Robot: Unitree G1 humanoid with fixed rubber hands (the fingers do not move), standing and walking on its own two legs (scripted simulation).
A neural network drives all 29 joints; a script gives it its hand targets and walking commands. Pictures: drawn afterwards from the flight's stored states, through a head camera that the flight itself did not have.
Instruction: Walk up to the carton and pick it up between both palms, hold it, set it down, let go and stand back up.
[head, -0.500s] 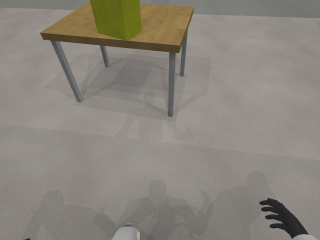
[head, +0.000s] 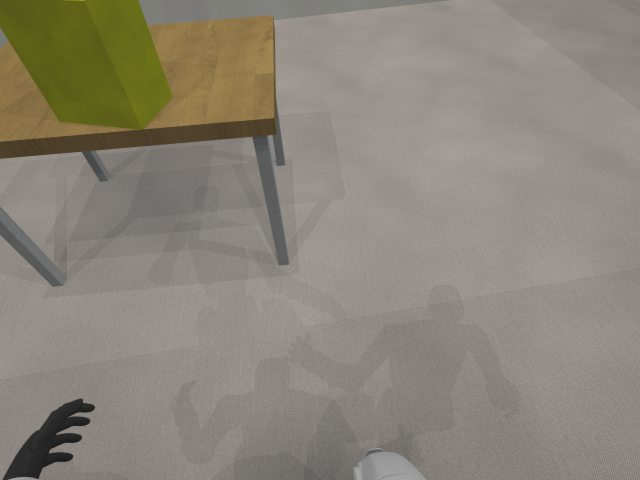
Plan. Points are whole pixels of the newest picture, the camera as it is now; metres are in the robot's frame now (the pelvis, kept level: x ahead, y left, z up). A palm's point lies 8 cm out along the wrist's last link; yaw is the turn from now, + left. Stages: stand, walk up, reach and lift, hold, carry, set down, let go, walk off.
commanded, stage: walk up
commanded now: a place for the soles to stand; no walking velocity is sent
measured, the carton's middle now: (91, 54) +1.09 +0.47 +0.08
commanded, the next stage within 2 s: none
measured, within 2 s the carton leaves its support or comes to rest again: neither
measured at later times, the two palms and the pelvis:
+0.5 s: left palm out of the picture +0.33 +0.48 -0.05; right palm (425, 358) +0.28 -0.17 -0.06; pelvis +0.19 +0.15 -0.01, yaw -3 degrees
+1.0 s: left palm out of the picture +0.43 +0.66 -0.04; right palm (304, 254) +0.51 -0.01 -0.07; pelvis +0.35 +0.30 -0.02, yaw +0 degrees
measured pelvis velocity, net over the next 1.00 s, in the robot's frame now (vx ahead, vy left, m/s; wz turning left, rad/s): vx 0.35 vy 0.30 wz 0.00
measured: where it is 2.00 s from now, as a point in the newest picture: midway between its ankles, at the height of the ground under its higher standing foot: (159, 370)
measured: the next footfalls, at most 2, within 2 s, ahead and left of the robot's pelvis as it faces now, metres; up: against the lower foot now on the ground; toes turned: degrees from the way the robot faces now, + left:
left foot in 0.30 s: +0.26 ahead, +0.29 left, +0.00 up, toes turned +5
right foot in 0.56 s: +0.33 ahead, +0.07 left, +0.00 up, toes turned -4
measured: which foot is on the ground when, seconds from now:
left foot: up 0.00-0.28, down 0.30-0.56, up 0.58-0.92, down 0.94-1.00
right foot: down 0.00-0.30, up 0.32-0.54, down 0.56-0.94, up 0.96-1.00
